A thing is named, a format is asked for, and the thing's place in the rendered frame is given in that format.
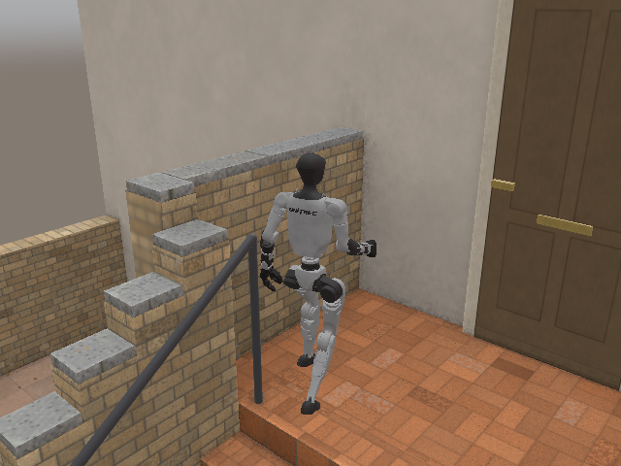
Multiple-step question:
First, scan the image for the robot left forearm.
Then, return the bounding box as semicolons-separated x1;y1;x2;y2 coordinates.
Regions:
260;229;275;270

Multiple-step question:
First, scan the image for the robot right hand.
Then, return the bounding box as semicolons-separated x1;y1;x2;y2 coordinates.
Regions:
366;240;376;257

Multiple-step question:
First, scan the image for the robot right forearm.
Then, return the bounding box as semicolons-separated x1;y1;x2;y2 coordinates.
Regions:
347;238;371;255

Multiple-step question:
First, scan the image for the robot left upper arm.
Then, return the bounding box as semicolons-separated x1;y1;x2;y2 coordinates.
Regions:
262;192;294;244

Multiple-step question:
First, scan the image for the robot right upper arm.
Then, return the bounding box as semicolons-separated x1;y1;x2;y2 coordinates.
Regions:
325;198;350;252

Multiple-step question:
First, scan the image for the right robot thigh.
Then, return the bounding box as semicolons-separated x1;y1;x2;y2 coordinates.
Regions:
316;276;345;351

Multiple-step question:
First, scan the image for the robot left hand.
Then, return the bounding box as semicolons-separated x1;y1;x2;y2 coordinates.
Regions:
260;266;283;291

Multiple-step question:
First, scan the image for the right robot foot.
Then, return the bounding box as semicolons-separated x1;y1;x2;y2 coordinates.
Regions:
301;398;320;415

